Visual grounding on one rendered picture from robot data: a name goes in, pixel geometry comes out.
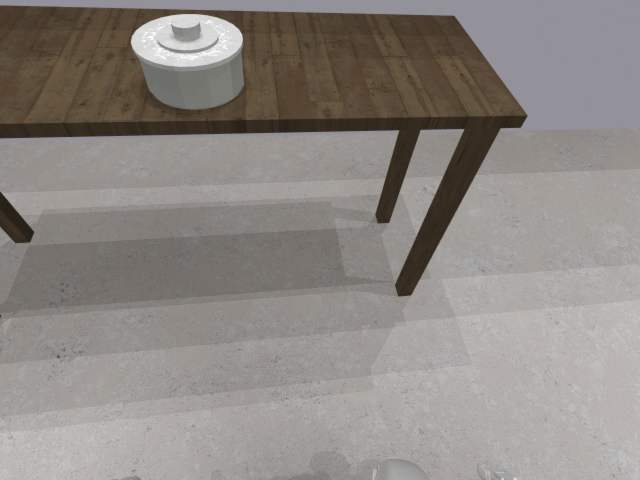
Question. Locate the right robot thigh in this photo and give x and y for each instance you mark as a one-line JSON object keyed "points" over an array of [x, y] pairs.
{"points": [[397, 469]]}

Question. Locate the lid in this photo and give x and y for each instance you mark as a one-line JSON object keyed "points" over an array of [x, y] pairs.
{"points": [[218, 43]]}

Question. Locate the knob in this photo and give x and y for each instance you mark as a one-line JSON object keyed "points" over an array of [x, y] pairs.
{"points": [[185, 26]]}

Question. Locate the table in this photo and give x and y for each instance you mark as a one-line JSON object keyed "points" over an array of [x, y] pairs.
{"points": [[72, 72]]}

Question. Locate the pot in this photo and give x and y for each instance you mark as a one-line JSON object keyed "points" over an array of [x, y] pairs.
{"points": [[194, 90]]}

